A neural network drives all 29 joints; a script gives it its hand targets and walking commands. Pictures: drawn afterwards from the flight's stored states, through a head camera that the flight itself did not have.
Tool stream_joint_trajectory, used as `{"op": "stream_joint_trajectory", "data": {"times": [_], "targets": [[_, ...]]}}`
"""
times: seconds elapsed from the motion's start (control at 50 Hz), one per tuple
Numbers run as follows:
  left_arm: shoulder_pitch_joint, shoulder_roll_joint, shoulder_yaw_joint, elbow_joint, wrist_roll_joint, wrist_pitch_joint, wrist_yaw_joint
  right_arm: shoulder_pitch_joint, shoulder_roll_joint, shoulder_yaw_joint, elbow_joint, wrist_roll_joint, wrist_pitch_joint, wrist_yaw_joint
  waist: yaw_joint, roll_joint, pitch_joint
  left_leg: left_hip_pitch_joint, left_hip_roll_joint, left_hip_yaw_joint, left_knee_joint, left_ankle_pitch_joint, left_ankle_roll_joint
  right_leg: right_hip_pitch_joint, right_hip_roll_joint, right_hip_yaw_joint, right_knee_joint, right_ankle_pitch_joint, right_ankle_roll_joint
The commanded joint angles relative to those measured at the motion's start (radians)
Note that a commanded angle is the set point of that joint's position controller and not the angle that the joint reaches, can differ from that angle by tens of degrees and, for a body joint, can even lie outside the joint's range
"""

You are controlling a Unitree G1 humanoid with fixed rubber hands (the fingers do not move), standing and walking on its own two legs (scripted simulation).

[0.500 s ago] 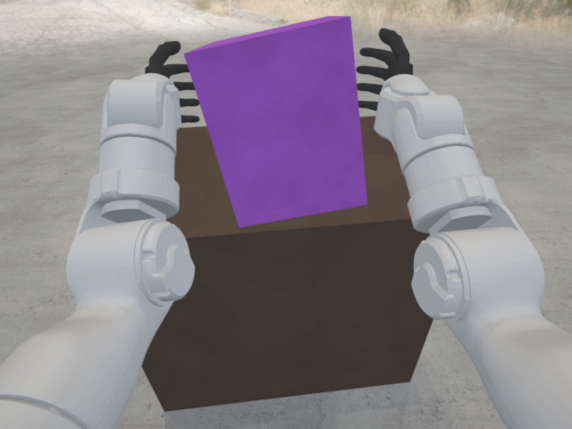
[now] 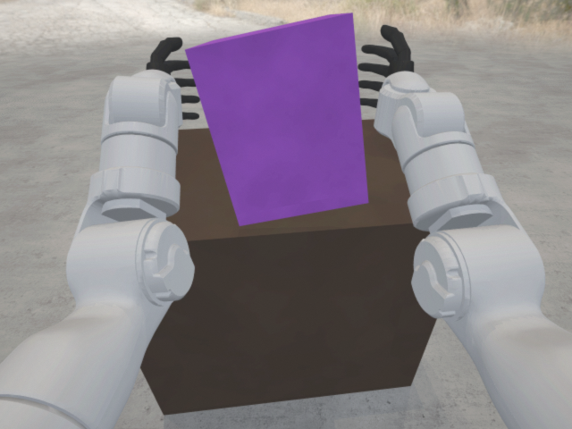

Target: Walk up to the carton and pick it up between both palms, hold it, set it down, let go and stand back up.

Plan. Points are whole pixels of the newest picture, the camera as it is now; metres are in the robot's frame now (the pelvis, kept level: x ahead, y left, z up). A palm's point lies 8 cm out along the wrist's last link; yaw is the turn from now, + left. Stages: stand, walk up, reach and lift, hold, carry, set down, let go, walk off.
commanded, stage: hold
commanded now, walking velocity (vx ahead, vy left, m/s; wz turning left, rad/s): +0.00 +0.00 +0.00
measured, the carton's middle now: (285, 116) +0.50 +0.00 +0.28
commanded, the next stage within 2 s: set down in 1.58 s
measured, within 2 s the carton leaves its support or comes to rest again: neither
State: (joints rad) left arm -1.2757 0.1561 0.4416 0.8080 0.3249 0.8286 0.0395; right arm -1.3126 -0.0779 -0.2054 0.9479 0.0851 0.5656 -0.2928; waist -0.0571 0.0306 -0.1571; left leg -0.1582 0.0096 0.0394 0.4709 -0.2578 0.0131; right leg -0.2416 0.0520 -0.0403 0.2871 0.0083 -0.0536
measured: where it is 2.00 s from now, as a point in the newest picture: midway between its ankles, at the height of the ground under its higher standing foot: outside the picture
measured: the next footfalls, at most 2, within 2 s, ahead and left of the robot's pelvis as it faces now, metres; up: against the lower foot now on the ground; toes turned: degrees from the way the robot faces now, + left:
none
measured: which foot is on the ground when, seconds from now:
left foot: down 0.00-1.00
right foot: down 0.00-1.00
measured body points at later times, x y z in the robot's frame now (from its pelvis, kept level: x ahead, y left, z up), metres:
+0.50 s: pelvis +0.00 +0.00 +0.00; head -0.09 -0.01 +0.44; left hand +0.40 +0.15 +0.35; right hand +0.39 -0.14 +0.36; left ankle +0.00 +0.11 -0.74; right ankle +0.11 -0.09 -0.74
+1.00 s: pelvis +0.00 +0.00 +0.00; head -0.08 -0.01 +0.44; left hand +0.40 +0.15 +0.35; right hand +0.40 -0.14 +0.35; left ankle +0.00 +0.11 -0.74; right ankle +0.11 -0.09 -0.74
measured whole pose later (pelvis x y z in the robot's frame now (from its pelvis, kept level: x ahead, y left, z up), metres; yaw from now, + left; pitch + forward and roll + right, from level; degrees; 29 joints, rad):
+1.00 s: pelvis +0.00 +0.00 +0.00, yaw +0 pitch -3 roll +0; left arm -1.28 0.16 0.43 0.80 0.33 0.84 0.03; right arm -1.31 -0.09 -0.21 0.95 0.09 0.57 -0.28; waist -0.06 0.03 -0.16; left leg -0.16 0.01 0.04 0.47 -0.26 0.01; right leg -0.24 0.05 -0.04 0.29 0.01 -0.05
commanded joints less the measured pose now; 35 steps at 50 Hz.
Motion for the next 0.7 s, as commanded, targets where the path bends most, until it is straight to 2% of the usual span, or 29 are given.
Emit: {"op": "stream_joint_trajectory", "data": {"times": [0.0, 0.04, 0.06, 0.08, 0.1, 0.14, 0.16, 0.18, 0.2, 0.22, 0.26, 0.28, 0.3, 0.32, 0.34, 0.36, 0.38, 0.4, 0.44, 0.46, 0.48, 0.5, 0.52, 0.56, 0.58, 0.6, 0.64, 0.66, 0.68], "targets": [[-0.821, -0.541, -0.181, -0.155, -0.125, -0.062, -0.207, -0.832, 0.469, 0.150, -0.214, 0.195, -0.038, 0.205, -0.041, 0.035, -0.363, -0.450, 0.049, -0.177, -0.301, -0.097, -0.007, 0.850, -0.064, 0.079, 0.061, 0.047, 0.068], [-0.826, -0.523, -0.173, -0.143, -0.131, -0.062, -0.208, -0.827, 0.458, 0.144, -0.200, 0.195, -0.039, 0.204, -0.041, 0.047, -0.371, -0.484, 0.054, -0.182, -0.302, -0.144, 0.007, 0.863, -0.061, 0.079, 0.071, 0.026, 0.072], [-0.866, -0.562, -0.248, -0.191, -0.167, -0.068, -0.206, -0.851, 0.466, 0.170, -0.261, 0.212, -0.044, 0.207, -0.045, 0.065, -0.406, -0.481, 0.068, -0.186, -0.297, -0.127, -0.010, 0.892, -0.056, 0.081, 0.077, 0.088, 0.066], [-0.811, -0.529, -0.194, -0.127, -0.131, -0.063, -0.204, -0.819, 0.458, 0.155, -0.214, 0.195, -0.046, 0.204, -0.053, 0.051, -0.358, -0.517, 0.066, -0.186, -0.307, -0.165, 0.005, 0.918, -0.051, 0.074, 0.070, 0.065, 0.072], [-0.842, -0.591, -0.230, -0.162, -0.153, -0.065, -0.197, -0.881, 0.453, 0.151, -0.237, 0.193, -0.052, 0.216, -0.049, 0.065, -0.393, -0.450, 0.076, -0.205, -0.314, -0.108, -0.017, 0.856, -0.040, 0.048, 0.088, 0.096, 0.063], [-0.817, -0.534, -0.191, -0.141, -0.134, -0.056, -0.206, -0.847, 0.493, 0.161, -0.203, 0.195, -0.035, 0.202, -0.043, 0.017, -0.369, -0.440, 0.040, -0.173, -0.294, -0.095, -0.011, 0.851, -0.056, 0.069, 0.070, 0.087, 0.071], [-0.762, -0.514, -0.165, -0.116, -0.140, -0.057, -0.213, -0.823, 0.485, 0.180, -0.255, 0.218, -0.036, 0.196, -0.038, -0.013, -0.372, -0.465, 0.041, -0.169, -0.288, -0.106, 0.002, 0.882, -0.061, 0.083, 0.056, 0.076, 0.079], [-0.814, -0.548, -0.197, -0.146, -0.139, -0.052, -0.207, -0.822, 0.457, 0.149, -0.183, 0.197, -0.026, 0.206, -0.059, 0.036, -0.345, -0.467, 0.071, -0.205, -0.319, -0.144, -0.011, 0.862, -0.051, 0.072, 0.069, 0.069, 0.065], [-0.806, -0.512, -0.181, -0.135, -0.133, -0.059, -0.210, -0.809, 0.482, 0.163, -0.209, 0.191, -0.034, 0.198, -0.041, 0.043, -0.347, -0.485, 0.064, -0.177, -0.309, -0.146, 0.004, 0.887, -0.058, 0.081, 0.070, 0.058, 0.079], [-0.857, -0.562, -0.227, -0.153, -0.145, -0.061, -0.200, -0.867, 0.449, 0.147, -0.227, 0.186, -0.044, 0.208, -0.066, 0.077, -0.375, -0.489, 0.073, -0.196, -0.316, -0.168, -0.010, 0.880, -0.047, 0.066, 0.082, 0.067, 0.066], [-0.872, -0.561, -0.237, -0.197, -0.180, -0.071, -0.199, -0.887, 0.486, 0.185, -0.280, 0.228, -0.047, 0.203, -0.055, 0.033, -0.418, -0.461, 0.075, -0.191, -0.299, -0.076, 0.001, 0.896, -0.037, 0.059, 0.089, 0.148, 0.069], [-0.843, -0.565, -0.235, -0.159, -0.176, -0.061, -0.202, -0.875, 0.476, 0.163, -0.256, 0.214, -0.037, 0.199, -0.063, 0.047, -0.384, -0.445, 0.061, -0.182, -0.288, -0.082, -0.012, 0.859, -0.050, 0.068, 0.072, 0.107, 0.067], [-0.875, -0.572, -0.237, -0.206, -0.167, -0.065, -0.201, -0.862, 0.494, 0.170, -0.227, 0.217, -0.037, 0.205, -0.051, 0.057, -0.433, -0.411, 0.055, -0.188, -0.289, -0.047, -0.029, 0.846, -0.053, 0.064, 0.082, 0.116, 0.061], [-0.828, -0.557, -0.217, -0.135, -0.148, -0.052, -0.201, -0.856, 0.467, 0.153, -0.208, 0.207, -0.035, 0.204, -0.062, 0.045, -0.346, -0.454, 0.057, -0.191, -0.290, -0.132, -0.017, 0.852, -0.066, 0.085, 0.052, 0.080, 0.058], [-0.795, -0.573, -0.184, -0.092, -0.130, -0.051, -0.201, -0.881, 0.440, 0.151, -0.203, 0.211, -0.040, 0.216, -0.038, 0.037, -0.324, -0.457, 0.072, -0.199, -0.317, -0.127, -0.011, 0.823, -0.045, 0.063, 0.069, 0.047, 0.060], [-0.825, -0.543, -0.179, -0.119, -0.139, -0.059, -0.206, -0.879, 0.462, 0.157, -0.213, 0.197, -0.038, 0.213, -0.040, 0.019, -0.363, -0.478, 0.079, -0.199, -0.314, -0.153, 0.014, 0.871, -0.047, 0.069, 0.074, 0.053, 0.070], [-0.814, -0.525, -0.179, -0.123, -0.137, -0.060, -0.209, -0.852, 0.468, 0.163, -0.228, 0.202, -0.039, 0.208, -0.045, 0.000, -0.374, -0.464, 0.054, -0.170, -0.305, -0.110, 0.004, 0.889, -0.060, 0.074, 0.071, 0.081, 0.072], [-0.801, -0.538, -0.165, -0.112, -0.132, -0.065, -0.208, -0.843, 0.458, 0.139, -0.212, 0.189, -0.041, 0.210, -0.050, 0.013, -0.368, -0.504, 0.052, -0.177, -0.304, -0.169, 0.012, 0.896, -0.054, 0.074, 0.073, 0.042, 0.074], [-0.787, -0.508, -0.172, -0.083, -0.119, -0.050, -0.216, -0.782, 0.457, 0.129, -0.129, 0.179, -0.022, 0.209, -0.045, 0.051, -0.283, -0.484, 0.058, -0.179, -0.318, -0.148, -0.006, 0.846, -0.072, 0.090, 0.051, 0.016, 0.062], [-0.852, -0.561, -0.217, -0.176, -0.150, -0.062, -0.209, -0.874, 0.458, 0.167, -0.236, 0.203, -0.044, 0.214, -0.039, 0.055, -0.405, -0.484, 0.073, -0.185, -0.315, -0.123, -0.001, 0.897, -0.050, 0.073, 0.073, 0.068, 0.063], [-0.856, -0.566, -0.223, -0.164, -0.163, -0.064, -0.203, -0.864, 0.460, 0.139, -0.235, 0.190, -0.042, 0.211, -0.065, 0.054, -0.400, -0.482, 0.069, -0.192, -0.307, -0.143, -0.005, 0.885, -0.055, 0.076, 0.068, 0.076, 0.065], [-0.866, -0.557, -0.205, -0.169, -0.163, -0.073, -0.200, -0.875, 0.490, 0.146, -0.217, 0.195, -0.042, 0.212, -0.049, 0.020, -0.387, -0.486, 0.078, -0.204, -0.321, -0.148, 0.003, 0.889, -0.047, 0.072, 0.076, 0.086, 0.065], [-0.849, -0.572, -0.194, -0.124, -0.158, -0.065, -0.204, -0.855, 0.468, 0.124, -0.194, 0.185, -0.040, 0.212, -0.058, 0.037, -0.349, -0.512, 0.074, -0.205, -0.323, -0.170, 0.000, 0.873, -0.044, 0.067, 0.089, 0.063, 0.066], [-0.846, -0.566, -0.227, -0.166, -0.174, -0.067, -0.204, -0.866, 0.476, 0.143, -0.226, 0.196, -0.050, 0.211, -0.063, 0.044, -0.400, -0.451, 0.067, -0.194, -0.301, -0.111, -0.012, 0.854, -0.062, 0.084, 0.065, 0.087, 0.060], [-0.824, -0.561, -0.206, -0.127, -0.156, -0.057, -0.211, -0.835, 0.473, 0.139, -0.170, 0.185, -0.034, 0.213, -0.054, 0.039, -0.339, -0.434, 0.063, -0.193, -0.311, -0.124, -0.016, 0.822, -0.069, 0.083, 0.058, 0.064, 0.060], [-0.806, -0.519, -0.167, -0.089, -0.111, -0.059, -0.219, -0.817, 0.467, 0.137, -0.133, 0.178, -0.031, 0.213, -0.049, 0.032, -0.297, -0.483, 0.060, -0.199, -0.325, -0.178, 0.005, 0.849, -0.068, 0.088, 0.050, 0.033, 0.062], [-0.861, -0.542, -0.219, -0.182, -0.167, -0.072, -0.215, -0.861, 0.493, 0.157, -0.229, 0.197, -0.043, 0.205, -0.047, 0.037, -0.385, -0.465, 0.060, -0.179, -0.306, -0.108, -0.007, 0.897, -0.067, 0.081, 0.071, 0.096, 0.071], [-0.861, -0.565, -0.224, -0.197, -0.145, -0.065, -0.203, -0.862, 0.466, 0.162, -0.205, 0.209, -0.042, 0.215, -0.046, 0.075, -0.402, -0.462, 0.075, -0.196, -0.317, -0.116, -0.008, 0.871, -0.053, 0.079, 0.073, 0.062, 0.061], [-0.805, -0.556, -0.194, -0.107, -0.126, -0.050, -0.215, -0.802, 0.440, 0.125, -0.164, 0.186, -0.031, 0.210, -0.059, 0.055, -0.320, -0.465, 0.062, -0.188, -0.319, -0.132, -0.024, 0.856, -0.067, 0.085, 0.060, 0.068, 0.054]]}}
